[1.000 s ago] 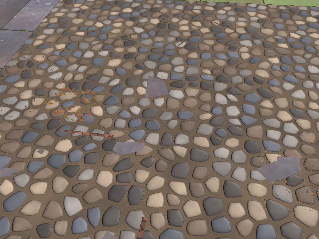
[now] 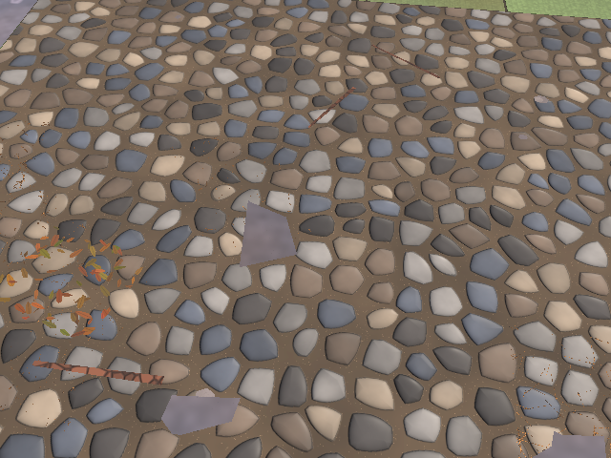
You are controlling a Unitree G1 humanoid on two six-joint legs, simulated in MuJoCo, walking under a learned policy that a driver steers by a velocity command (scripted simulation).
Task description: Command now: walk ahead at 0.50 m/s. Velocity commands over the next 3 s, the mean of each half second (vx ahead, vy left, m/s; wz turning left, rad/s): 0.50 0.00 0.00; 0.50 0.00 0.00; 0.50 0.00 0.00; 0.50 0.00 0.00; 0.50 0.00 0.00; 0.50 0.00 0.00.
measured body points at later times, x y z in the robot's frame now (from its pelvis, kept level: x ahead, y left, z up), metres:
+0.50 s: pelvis +0.29 -0.05 +0.00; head +0.31 -0.06 +0.45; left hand +0.24 +0.20 -0.14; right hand +0.40 -0.29 -0.14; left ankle +0.39 +0.12 -0.67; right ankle +0.25 -0.10 -0.74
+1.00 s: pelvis +0.57 +0.02 +0.00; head +0.58 +0.03 +0.45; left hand +0.64 +0.26 -0.15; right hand +0.55 -0.24 -0.14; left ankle +0.56 +0.07 -0.74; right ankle +0.60 -0.14 -0.67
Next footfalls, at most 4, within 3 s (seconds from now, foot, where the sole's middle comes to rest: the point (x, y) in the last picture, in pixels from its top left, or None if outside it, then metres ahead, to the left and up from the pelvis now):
0.20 right None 0.29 -0.10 -0.78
0.74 left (269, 406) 0.60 0.07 -0.78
1.32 right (336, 290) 0.91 -0.10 -0.78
1.88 left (266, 204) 1.21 0.08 -0.78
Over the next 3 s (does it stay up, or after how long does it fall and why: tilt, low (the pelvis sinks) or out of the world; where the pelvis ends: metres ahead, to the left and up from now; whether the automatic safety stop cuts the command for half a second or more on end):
stays up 1.65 -0.01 -0.02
